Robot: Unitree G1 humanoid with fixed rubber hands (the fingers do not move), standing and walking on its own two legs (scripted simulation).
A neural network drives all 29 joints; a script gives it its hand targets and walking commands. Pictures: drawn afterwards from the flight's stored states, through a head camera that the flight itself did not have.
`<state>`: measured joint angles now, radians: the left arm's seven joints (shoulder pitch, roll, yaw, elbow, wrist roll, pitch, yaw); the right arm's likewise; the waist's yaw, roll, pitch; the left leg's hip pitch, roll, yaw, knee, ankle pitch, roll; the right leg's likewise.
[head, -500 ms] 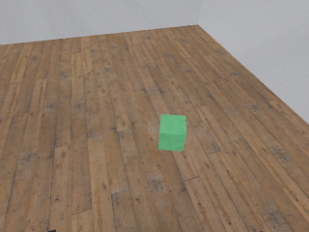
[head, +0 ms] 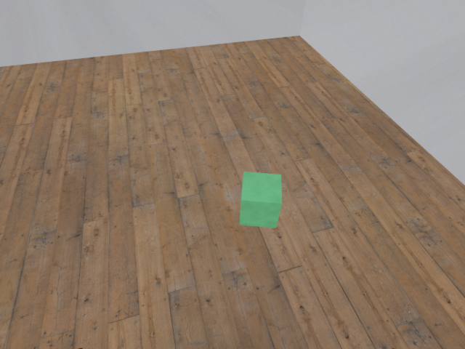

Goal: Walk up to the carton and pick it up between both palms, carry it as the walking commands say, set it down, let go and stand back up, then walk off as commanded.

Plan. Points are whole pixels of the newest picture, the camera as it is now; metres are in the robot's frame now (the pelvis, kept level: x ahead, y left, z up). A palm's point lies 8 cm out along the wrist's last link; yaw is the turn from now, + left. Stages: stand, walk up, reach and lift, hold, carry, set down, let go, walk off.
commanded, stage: stand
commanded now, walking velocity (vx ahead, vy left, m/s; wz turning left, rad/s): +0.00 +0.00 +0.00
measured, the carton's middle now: (260, 200) +0.94 -0.13 -0.68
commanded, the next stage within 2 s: walk up in 0.42 s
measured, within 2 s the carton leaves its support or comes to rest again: neither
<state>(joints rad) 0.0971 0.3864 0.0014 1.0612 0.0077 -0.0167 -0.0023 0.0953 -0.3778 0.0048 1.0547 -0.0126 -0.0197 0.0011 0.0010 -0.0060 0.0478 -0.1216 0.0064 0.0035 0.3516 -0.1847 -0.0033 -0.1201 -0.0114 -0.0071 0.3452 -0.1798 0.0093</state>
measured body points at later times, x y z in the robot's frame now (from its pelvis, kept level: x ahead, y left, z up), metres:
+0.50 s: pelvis +0.01 +0.00 +0.00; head +0.01 +0.00 +0.45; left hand +0.11 +0.31 -0.12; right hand +0.11 -0.31 -0.12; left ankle +0.01 +0.12 -0.75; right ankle +0.01 -0.13 -0.75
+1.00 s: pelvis +0.07 -0.06 -0.03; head +0.07 -0.07 +0.42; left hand +0.20 +0.29 -0.10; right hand +0.11 -0.42 -0.13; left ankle +0.02 +0.10 -0.71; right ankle +0.13 -0.19 -0.75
